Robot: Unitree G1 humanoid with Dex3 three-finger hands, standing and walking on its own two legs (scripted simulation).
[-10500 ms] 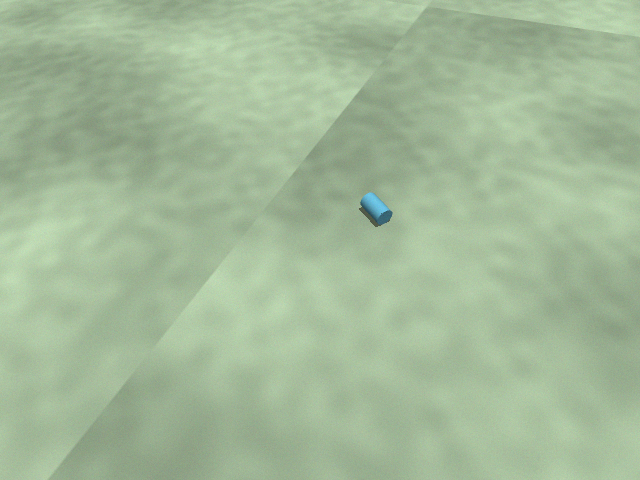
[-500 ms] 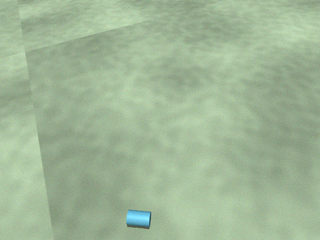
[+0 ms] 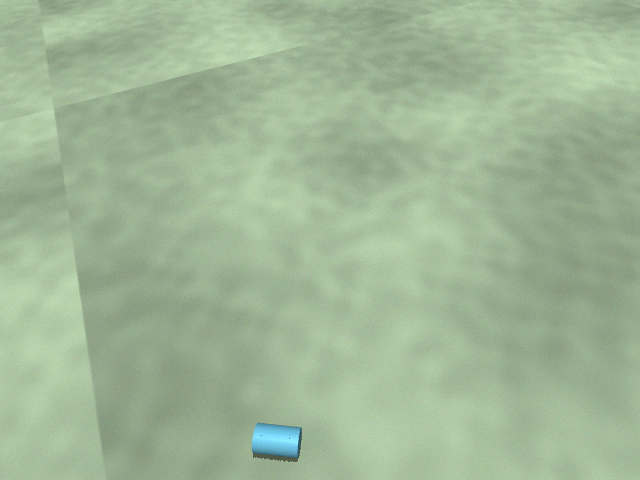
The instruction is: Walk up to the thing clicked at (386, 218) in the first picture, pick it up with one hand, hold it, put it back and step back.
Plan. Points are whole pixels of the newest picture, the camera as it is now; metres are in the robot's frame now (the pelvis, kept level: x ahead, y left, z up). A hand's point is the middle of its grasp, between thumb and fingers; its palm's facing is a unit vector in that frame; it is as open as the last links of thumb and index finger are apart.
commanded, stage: stand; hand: left
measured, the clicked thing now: (277, 440) +0.36 +0.18 -0.75
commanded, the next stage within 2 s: walk up in 0.16 s
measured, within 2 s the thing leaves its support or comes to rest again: neither
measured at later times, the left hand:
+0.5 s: hand out of the picture +0.07 +0.20 -0.18, palm faces -0.08 -0.91 -0.40, open 7.4 cm
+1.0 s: hand out of the picture +0.09 +0.22 -0.17, palm faces +0.01 -0.90 -0.43, open 7.4 cm
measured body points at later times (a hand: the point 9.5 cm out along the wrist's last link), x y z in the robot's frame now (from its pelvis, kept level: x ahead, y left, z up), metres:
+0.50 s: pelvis -0.01 -0.09 -0.03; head +0.04 -0.09 +0.41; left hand +0.07 +0.25 -0.15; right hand +0.03 -0.45 -0.13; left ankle -0.02 +0.12 -0.74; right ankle +0.00 -0.24 -0.75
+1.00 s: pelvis -0.01 -0.07 -0.03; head +0.04 -0.06 +0.42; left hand +0.09 +0.26 -0.14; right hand +0.09 -0.39 -0.14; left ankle +0.01 +0.03 -0.75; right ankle -0.01 -0.22 -0.72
